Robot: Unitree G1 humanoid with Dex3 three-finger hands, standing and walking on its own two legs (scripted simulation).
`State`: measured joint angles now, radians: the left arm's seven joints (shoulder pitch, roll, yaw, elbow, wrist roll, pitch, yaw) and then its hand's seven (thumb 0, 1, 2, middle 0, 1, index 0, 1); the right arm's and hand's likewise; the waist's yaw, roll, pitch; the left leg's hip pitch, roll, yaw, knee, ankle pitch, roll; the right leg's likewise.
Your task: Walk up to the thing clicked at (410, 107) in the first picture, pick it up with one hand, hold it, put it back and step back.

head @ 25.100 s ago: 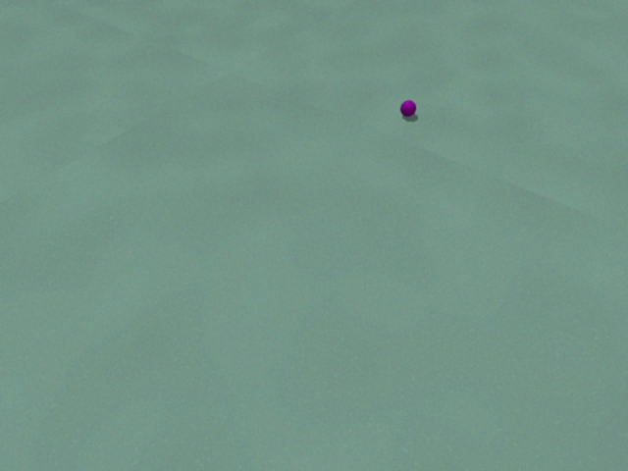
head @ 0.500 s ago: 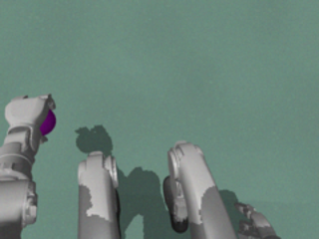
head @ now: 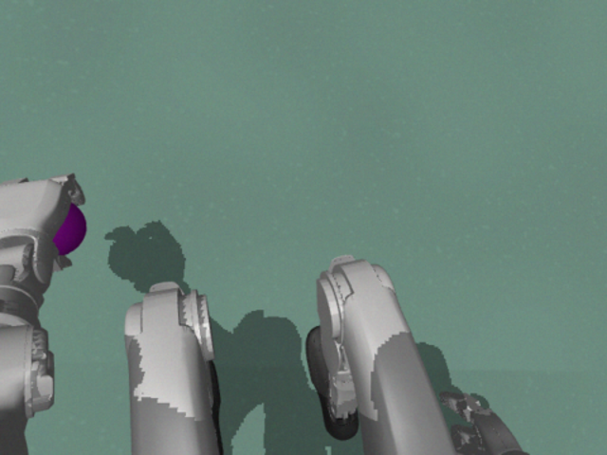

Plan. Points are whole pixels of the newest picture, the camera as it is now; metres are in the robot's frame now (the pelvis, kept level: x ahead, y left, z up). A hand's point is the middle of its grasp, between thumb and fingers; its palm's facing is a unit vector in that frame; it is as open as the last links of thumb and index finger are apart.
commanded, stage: lower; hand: left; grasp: from above
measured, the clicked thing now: (51, 226) +0.42 +0.30 -0.20
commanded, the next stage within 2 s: rest in 0.22 s
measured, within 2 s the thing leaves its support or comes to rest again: neither
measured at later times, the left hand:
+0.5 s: hand (69, 238) +0.42 +0.30 -0.24, palm faces -0.47 -0.09 -0.88, open 10.5 cm
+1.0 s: hand (80, 240) +0.42 +0.29 -0.28, palm faces -0.46 -0.12 -0.88, open 10.5 cm
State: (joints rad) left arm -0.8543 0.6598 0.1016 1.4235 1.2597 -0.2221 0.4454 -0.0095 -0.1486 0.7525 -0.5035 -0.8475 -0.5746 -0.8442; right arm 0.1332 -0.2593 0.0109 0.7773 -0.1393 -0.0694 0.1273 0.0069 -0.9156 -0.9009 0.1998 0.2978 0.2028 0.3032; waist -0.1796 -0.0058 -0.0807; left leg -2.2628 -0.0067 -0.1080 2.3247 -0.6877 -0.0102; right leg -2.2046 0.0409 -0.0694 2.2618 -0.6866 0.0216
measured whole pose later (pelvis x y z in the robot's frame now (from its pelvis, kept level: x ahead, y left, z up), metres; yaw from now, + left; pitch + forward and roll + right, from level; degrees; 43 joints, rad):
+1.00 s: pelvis +0.01 +0.00 -0.06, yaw -4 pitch +30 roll -10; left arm -0.86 0.80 0.20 1.60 1.33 -0.28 0.61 -0.01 -0.13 0.69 -0.52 -0.83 -0.59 -0.82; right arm 0.08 -0.29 0.10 0.80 -0.23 -0.14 0.21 0.01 -0.91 -0.89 0.20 0.30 0.20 0.30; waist -0.25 -0.07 0.04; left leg -2.37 -0.01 -0.19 2.55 -0.73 -0.02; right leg -2.29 0.06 -0.14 2.43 -0.69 0.03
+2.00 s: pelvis +0.00 +0.01 -0.06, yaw -7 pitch +27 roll -12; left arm -0.91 0.90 0.14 1.76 1.31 -0.29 0.71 0.00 -0.15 0.83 -0.41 -0.93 -0.47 -0.92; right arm 0.05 -0.32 0.20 0.78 -0.29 -0.25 0.29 0.01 -0.90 -0.90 0.20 0.30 0.20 0.30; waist -0.29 -0.11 0.11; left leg -2.34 0.00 -0.23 2.58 -0.73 -0.01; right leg -2.25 0.08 -0.17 2.42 -0.67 0.05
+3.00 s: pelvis +0.00 +0.01 -0.06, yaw -7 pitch +29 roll -13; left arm -0.83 0.82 0.19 1.50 1.27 -0.22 0.67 0.00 -0.48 0.97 -0.07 -1.01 -0.09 -1.00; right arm 0.08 -0.32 0.15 0.78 -0.24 -0.24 0.32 0.01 -0.90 -0.90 0.20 0.30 0.20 0.30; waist -0.25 -0.08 0.04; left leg -2.36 -0.01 -0.23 2.56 -0.73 -0.02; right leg -2.26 0.07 -0.17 2.41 -0.68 0.04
